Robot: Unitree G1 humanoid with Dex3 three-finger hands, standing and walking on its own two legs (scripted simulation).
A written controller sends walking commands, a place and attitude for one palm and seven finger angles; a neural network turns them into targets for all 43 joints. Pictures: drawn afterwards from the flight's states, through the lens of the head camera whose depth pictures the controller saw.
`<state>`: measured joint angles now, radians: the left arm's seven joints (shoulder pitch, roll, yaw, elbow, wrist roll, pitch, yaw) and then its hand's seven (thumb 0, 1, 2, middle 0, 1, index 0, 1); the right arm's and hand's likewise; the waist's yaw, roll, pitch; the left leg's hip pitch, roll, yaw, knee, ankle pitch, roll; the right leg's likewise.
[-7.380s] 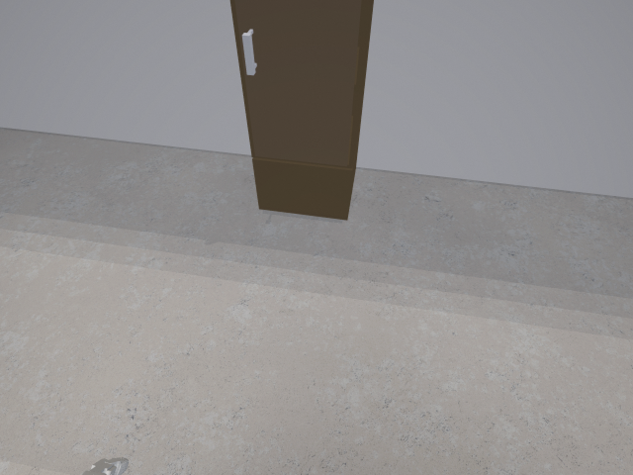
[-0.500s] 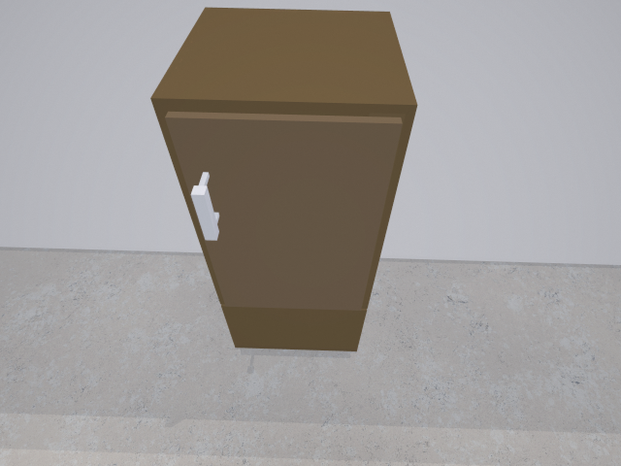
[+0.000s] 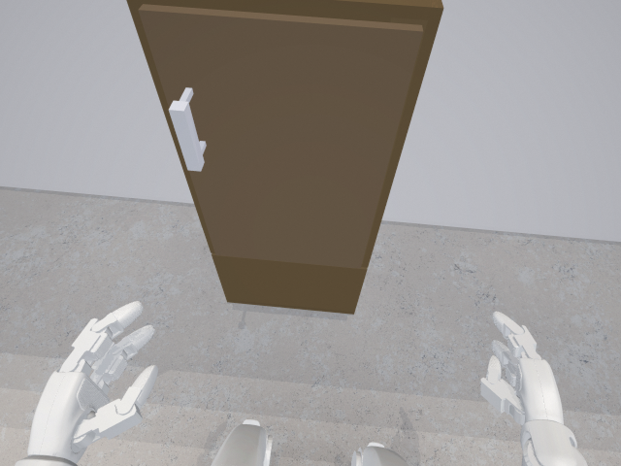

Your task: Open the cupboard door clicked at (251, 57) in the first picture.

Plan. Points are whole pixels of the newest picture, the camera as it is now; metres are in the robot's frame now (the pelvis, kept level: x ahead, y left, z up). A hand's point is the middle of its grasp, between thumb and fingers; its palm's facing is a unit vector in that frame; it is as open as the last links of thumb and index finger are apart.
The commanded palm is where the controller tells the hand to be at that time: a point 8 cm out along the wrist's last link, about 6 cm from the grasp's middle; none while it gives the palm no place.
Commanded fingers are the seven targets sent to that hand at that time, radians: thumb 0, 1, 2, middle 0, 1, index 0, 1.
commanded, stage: raise the hand with hooked fingers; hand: left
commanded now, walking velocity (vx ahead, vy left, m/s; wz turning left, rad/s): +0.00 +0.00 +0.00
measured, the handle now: (191, 130) +0.58 +0.26 +0.07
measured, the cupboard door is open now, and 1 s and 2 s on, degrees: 0 0 0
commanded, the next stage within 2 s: move the hooked fingers beside the handle in 1.66 s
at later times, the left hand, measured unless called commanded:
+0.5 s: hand (101, 346) +0.22 +0.26 +0.06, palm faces +0.01 -1.00 -0.07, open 11.7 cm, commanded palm +0.20 +0.31 +0.06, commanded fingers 0.00 -0.22 0.42 -0.28 -1.02 -0.28 -1.02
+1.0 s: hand (67, 300) +0.26 +0.31 +0.08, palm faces +0.02 -1.00 -0.07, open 13.9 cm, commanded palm +0.24 +0.36 +0.08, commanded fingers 0.00 -0.50 0.30 -0.30 -1.20 -0.30 -1.20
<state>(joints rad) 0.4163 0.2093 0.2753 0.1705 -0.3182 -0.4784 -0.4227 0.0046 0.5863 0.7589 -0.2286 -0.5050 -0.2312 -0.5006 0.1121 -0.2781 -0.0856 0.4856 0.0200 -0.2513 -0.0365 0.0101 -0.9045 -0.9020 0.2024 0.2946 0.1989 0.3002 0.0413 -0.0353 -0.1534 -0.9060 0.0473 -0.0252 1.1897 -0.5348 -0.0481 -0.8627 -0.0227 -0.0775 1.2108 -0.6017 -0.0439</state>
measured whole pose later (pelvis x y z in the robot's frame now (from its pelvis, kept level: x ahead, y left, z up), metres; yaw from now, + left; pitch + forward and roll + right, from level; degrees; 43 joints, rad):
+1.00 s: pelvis -0.01 +0.05 +0.03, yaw +0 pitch +13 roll -3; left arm 0.08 0.38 0.39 0.29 -0.33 -0.32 -0.46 -0.01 -0.48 0.31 -0.30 -1.19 -0.30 -1.18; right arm 0.24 -0.25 0.05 0.53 0.02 -0.22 -0.06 0.01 -0.90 -0.90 0.21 0.30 0.20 0.30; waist 0.01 0.01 -0.11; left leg -0.84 0.03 -0.02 1.08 -0.47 0.01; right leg -0.75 -0.03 -0.08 1.01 -0.49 0.02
